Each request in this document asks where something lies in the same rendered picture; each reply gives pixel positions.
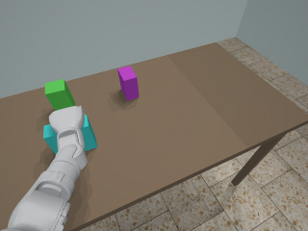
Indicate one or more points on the table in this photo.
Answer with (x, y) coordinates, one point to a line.
(196, 110)

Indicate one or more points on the sponge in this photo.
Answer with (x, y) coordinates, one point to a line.
(50, 136)

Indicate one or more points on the robot left forearm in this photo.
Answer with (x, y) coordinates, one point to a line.
(59, 179)

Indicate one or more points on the robot left hand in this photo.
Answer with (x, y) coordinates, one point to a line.
(70, 117)

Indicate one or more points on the robot left upper arm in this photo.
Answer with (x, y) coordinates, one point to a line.
(41, 211)

